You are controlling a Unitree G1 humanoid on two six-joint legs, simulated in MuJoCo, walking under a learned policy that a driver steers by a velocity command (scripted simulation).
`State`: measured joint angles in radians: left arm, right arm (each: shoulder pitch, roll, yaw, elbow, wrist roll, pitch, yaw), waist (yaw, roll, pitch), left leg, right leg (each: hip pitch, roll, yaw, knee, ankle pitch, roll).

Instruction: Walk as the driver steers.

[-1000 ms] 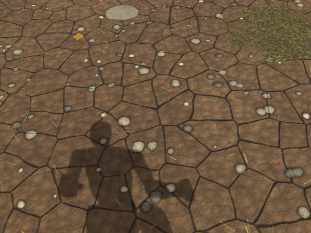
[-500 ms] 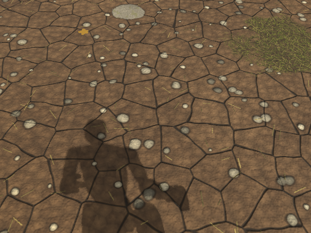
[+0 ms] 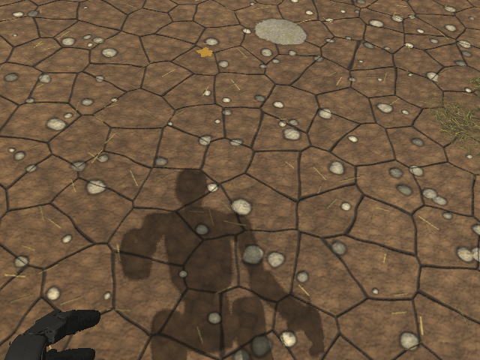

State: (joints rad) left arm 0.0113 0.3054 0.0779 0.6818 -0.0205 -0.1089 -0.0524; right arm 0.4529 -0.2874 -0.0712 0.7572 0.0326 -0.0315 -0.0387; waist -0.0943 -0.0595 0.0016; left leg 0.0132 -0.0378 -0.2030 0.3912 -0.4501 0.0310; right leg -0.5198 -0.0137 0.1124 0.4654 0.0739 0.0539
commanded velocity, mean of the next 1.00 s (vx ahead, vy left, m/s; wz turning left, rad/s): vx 0.49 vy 0.00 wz -0.33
